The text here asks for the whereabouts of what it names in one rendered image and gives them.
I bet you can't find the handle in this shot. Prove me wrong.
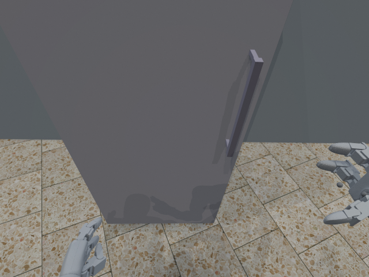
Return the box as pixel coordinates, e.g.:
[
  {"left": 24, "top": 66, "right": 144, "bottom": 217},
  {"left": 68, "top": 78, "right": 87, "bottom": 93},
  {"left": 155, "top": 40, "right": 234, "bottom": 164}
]
[{"left": 225, "top": 50, "right": 263, "bottom": 157}]

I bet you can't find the robot left hand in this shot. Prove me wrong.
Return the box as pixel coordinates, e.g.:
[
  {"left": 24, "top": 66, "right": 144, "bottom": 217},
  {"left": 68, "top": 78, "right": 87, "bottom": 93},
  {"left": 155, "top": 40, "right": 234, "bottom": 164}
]
[{"left": 59, "top": 217, "right": 107, "bottom": 277}]

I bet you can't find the robot right hand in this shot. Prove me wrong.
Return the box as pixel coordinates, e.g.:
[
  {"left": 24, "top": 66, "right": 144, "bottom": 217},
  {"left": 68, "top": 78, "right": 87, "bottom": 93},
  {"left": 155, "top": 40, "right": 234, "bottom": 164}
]
[{"left": 316, "top": 142, "right": 369, "bottom": 226}]

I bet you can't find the fridge door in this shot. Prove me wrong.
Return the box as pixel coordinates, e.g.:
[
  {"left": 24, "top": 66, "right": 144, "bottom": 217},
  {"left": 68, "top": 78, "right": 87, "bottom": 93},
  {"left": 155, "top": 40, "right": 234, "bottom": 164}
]
[{"left": 0, "top": 0, "right": 293, "bottom": 224}]

